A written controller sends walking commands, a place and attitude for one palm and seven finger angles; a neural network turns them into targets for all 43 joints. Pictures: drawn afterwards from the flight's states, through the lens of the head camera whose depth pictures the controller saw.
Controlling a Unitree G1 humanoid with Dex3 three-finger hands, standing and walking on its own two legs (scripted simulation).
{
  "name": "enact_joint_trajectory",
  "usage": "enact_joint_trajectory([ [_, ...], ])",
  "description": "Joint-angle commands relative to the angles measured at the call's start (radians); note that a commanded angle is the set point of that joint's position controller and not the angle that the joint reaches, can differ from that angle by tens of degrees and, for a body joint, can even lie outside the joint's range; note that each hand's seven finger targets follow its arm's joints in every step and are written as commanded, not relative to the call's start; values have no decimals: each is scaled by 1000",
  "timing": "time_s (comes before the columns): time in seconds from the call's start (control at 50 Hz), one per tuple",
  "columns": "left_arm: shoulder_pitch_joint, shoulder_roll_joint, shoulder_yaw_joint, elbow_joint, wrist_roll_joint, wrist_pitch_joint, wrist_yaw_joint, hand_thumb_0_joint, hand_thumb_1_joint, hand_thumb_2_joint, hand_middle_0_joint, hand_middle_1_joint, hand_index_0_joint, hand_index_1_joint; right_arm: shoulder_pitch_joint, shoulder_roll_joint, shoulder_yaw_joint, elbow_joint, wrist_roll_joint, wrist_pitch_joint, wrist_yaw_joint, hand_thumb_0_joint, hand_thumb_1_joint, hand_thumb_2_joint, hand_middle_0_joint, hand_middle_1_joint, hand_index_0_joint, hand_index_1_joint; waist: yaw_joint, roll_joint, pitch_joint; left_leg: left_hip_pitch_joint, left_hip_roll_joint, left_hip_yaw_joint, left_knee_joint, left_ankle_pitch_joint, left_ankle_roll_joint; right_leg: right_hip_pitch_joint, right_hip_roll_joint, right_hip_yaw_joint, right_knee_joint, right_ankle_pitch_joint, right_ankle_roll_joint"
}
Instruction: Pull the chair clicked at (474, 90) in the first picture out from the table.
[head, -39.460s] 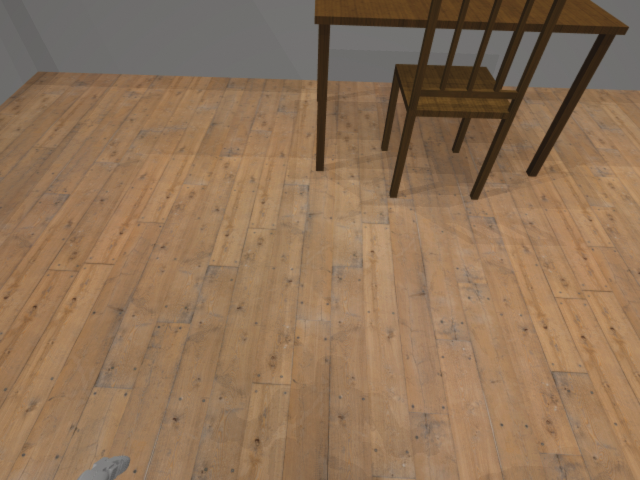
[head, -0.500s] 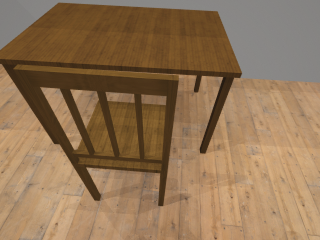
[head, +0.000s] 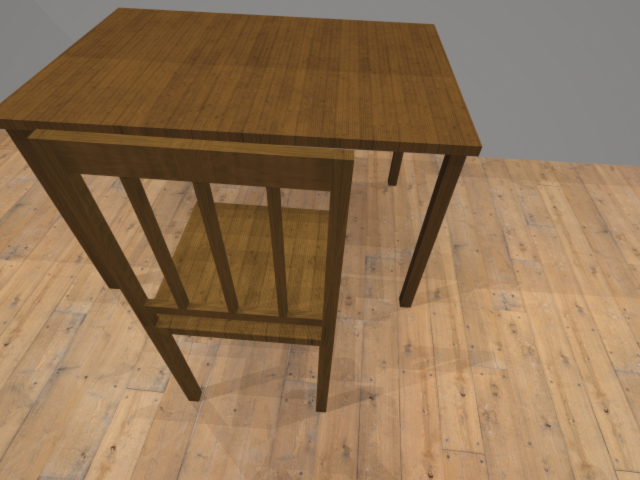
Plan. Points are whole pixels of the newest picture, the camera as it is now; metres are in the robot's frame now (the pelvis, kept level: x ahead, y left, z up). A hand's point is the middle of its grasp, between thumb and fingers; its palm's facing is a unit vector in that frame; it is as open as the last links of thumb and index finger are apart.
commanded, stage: look again from close up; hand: left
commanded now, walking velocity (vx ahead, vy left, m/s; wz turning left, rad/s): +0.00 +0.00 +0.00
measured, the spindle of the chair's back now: (219, 255) +0.47 +0.21 -0.05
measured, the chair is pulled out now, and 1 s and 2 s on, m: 0.21 0.21 0.21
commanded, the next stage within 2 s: come to a stop and stand still in 0.68 s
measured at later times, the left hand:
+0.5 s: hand out of the picture -0.04 +0.14 -0.18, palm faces +0.06 -0.99 -0.14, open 7.4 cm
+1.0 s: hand out of the picture -0.04 +0.16 -0.18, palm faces +0.04 -0.98 -0.17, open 7.4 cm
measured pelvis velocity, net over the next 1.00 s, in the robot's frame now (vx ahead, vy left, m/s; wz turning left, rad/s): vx -0.02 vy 0.00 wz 0.03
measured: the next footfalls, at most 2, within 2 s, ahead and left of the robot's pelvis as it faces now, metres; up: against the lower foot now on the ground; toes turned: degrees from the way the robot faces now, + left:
none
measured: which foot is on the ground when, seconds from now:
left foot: down 0.00-1.00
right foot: down 0.00-1.00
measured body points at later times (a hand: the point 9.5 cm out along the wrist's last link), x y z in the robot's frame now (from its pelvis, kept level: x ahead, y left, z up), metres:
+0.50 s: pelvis +0.00 -0.01 +0.00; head +0.01 +0.00 +0.45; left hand -0.04 +0.19 -0.16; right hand -0.03 -0.20 -0.16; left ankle -0.06 +0.09 -0.74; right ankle +0.01 -0.13 -0.74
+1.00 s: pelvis -0.02 +0.00 -0.01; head -0.01 +0.00 +0.44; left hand -0.04 +0.21 -0.17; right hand -0.02 -0.22 -0.17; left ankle -0.06 +0.09 -0.74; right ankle +0.01 -0.13 -0.74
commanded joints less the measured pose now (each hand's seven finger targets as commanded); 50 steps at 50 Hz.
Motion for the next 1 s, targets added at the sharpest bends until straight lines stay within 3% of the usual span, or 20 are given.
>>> enact_joint_trajectory([
  [0.0,105,73,10,-10,-3,-10,7,0,900,900,-200,-300,-200,-300,97,-81,-14,-9,-5,-10,-7,0,-900,-900,200,300,200,300,-1,3,79,-101,114,-103,-92,206,9,14,-63,67,-44,173,-51],
  [0.14,110,73,9,-10,-2,-10,6,0,900,900,-200,-300,-200,-300,93,-78,-13,-10,-4,-7,-5,0,-900,-900,200,300,200,300,1,2,101,-122,110,-104,-96,157,8,1,-62,70,-57,141,-52],
  [0.3,113,73,10,-10,-2,-13,6,0,900,900,-200,-300,-200,-300,96,-76,-14,-11,-4,-10,-7,0,-900,-900,200,300,200,300,-1,8,66,-99,113,-101,-85,210,8,17,-64,69,-47,183,-53],
  [0.44,107,73,10,-11,-2,-11,6,0,900,900,-200,-300,-200,-300,96,-78,-14,-10,-5,-8,-7,0,-900,-900,200,300,200,300,-1,5,93,-118,112,-104,-91,198,5,6,-61,67,-48,167,-54],
  [0.78,110,80,11,-13,-3,-15,6,0,900,900,-200,-300,-200,-300,90,-77,-13,-12,-5,-8,-6,0,-900,-900,200,300,200,300,-1,12,75,-104,111,-102,-85,216,3,18,-65,66,-51,191,-56],
  [0.8,109,147,14,12,7,-29,42,0,900,900,-200,-300,-200,-300,-37,-148,-26,-101,1,-13,7,0,-900,-900,200,300,200,300,24,10,118,-222,129,-56,113,319,-33,3,-125,78,-10,521,-46],
  [0.82,109,186,22,-4,4,-39,34,0,900,900,-200,-300,-200,-300,-26,-125,-23,-135,3,-6,4,0,-900,-900,200,300,200,300,-13,6,45,-198,79,-51,96,299,-45,83,-149,77,38,823,-65],
  [0.84,96,147,15,-26,-5,-34,25,0,900,900,-200,-300,-200,-300,70,-84,-20,-122,-7,-7,-2,0,-900,-900,200,300,200,300,-37,26,-33,-178,66,-68,43,130,-32,113,-153,97,80,693,-76],
  [0.86,82,129,5,-23,-7,-33,22,0,900,900,-200,-300,-200,-300,92,-85,-23,-111,-10,-11,-4,0,-900,-900,200,300,200,300,-34,9,-115,-153,86,-82,57,185,-23,136,-134,79,81,597,-77],
  [0.88,58,126,3,-27,-9,-30,18,0,900,900,-200,-300,-200,-300,87,-103,-25,-105,-8,-8,-3,0,-900,-900,200,300,200,300,-35,0,-132,-135,97,-93,53,209,-20,136,-115,68,66,466,-72],
  [0.92,25,125,3,-41,-7,-17,11,0,900,900,-200,-300,-200,-300,62,-117,-27,-109,-10,-2,0,0,-900,-900,200,300,200,300,-29,22,-50,-159,111,-112,23,210,-11,66,-86,54,38,234,-64],
  [0.98,12,114,-1,-47,-5,-9,7,0,900,900,-200,-300,-200,-300,43,-132,-25,-119,-11,4,6,0,-900,-900,200,300,200,300,-21,-12,82,-223,106,-128,-22,97,-4,-6,-75,62,-9,56,-60],
])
